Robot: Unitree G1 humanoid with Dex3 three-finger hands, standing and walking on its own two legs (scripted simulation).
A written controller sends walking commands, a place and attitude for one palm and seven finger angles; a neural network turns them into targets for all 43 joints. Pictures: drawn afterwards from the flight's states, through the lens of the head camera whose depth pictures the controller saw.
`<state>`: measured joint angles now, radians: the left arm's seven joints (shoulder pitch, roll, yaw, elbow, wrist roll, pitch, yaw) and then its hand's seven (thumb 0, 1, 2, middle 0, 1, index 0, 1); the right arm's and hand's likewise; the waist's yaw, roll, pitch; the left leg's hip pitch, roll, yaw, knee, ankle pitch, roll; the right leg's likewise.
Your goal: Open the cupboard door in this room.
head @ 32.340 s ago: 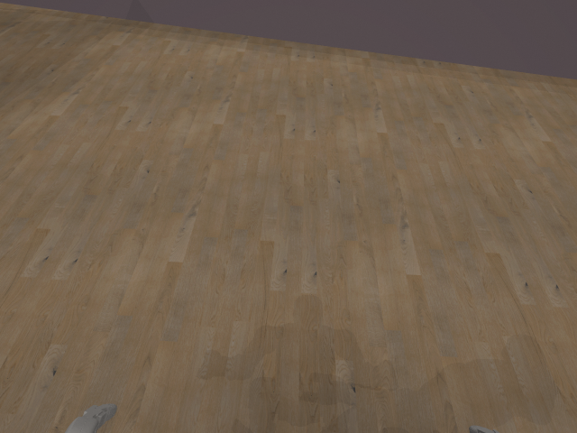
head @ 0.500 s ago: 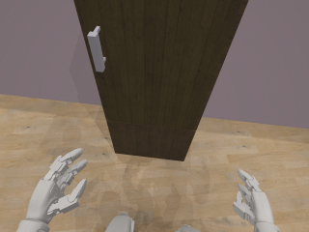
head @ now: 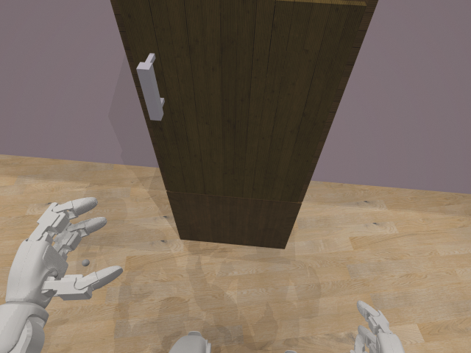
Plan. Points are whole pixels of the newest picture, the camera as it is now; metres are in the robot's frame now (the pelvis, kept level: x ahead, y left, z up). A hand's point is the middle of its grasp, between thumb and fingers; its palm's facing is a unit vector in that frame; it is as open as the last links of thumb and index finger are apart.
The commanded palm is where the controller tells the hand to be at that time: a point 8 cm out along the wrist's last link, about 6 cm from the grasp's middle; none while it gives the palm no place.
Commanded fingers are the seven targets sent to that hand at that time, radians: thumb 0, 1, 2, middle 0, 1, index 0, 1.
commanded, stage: raise the hand with hooked fingers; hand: left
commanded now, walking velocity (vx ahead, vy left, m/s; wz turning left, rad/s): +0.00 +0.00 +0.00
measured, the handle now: (154, 87) +0.59 +0.21 +0.12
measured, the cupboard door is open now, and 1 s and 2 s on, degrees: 0 0 0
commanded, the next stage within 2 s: move the hooked fingers beside the handle in 1.20 s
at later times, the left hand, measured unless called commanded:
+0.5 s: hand (67, 223) +0.27 +0.26 +0.11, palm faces +0.00 -1.00 -0.05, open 13.8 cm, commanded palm +0.25 +0.31 +0.12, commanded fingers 0.00 -0.50 0.30 -0.30 -1.20 -0.30 -1.20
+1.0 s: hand (65, 196) +0.31 +0.27 +0.13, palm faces +0.01 -1.00 -0.02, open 14.0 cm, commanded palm +0.28 +0.31 +0.14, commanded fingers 0.00 -0.50 0.30 -0.30 -1.20 -0.30 -1.20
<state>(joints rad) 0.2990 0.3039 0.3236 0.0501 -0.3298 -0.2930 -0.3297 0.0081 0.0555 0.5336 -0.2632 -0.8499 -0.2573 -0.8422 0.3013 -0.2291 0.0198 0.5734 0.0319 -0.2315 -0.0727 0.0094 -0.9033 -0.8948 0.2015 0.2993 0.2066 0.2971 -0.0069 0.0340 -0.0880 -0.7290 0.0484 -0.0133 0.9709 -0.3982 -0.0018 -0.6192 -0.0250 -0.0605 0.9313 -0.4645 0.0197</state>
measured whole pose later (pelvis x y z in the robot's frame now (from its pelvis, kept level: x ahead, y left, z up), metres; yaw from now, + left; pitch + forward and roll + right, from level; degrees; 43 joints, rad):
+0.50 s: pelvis +0.01 +0.00 +0.02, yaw +1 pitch +5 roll -2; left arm 0.05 0.40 0.39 0.28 -0.35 -0.15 -0.49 -0.01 -0.46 0.31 -0.30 -1.18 -0.29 -1.17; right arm 0.26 -0.27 0.05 0.57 0.05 -0.24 -0.10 0.01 -0.90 -0.89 0.20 0.30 0.21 0.30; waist 0.01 0.04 -0.06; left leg -0.57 0.04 -0.01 0.83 -0.35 0.00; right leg -0.45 -0.03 -0.07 0.78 -0.41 0.02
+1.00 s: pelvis +0.02 -0.01 +0.03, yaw +0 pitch +4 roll -1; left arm -0.08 0.43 0.45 0.41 -0.35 -0.15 -0.53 -0.01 -0.50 0.30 -0.30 -1.20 -0.30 -1.20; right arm 0.29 -0.28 0.04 0.58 0.05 -0.21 -0.10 0.01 -0.91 -0.89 0.20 0.30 0.21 0.30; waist 0.00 0.03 -0.04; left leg -0.50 0.04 0.00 0.74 -0.32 -0.01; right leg -0.40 -0.02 -0.05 0.71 -0.38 0.01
